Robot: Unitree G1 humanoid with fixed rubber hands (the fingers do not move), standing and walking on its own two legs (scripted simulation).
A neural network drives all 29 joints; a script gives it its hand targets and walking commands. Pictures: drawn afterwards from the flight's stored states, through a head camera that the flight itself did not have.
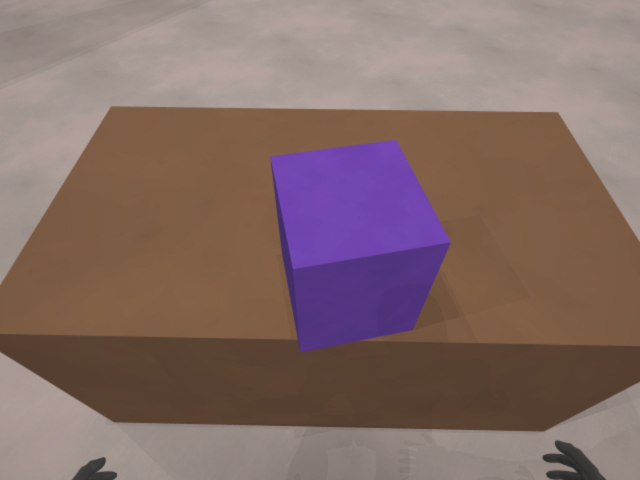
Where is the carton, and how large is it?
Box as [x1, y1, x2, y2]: [270, 140, 450, 351]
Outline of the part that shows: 396,140 270,156 282,255 300,351 412,329 450,241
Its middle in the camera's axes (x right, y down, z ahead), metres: +0.05 +0.02 +0.63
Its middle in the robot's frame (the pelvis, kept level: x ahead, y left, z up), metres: +0.47 -0.04 -0.04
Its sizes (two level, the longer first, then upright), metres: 0.210 0.200 0.250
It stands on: a pedestal, 0.61 m high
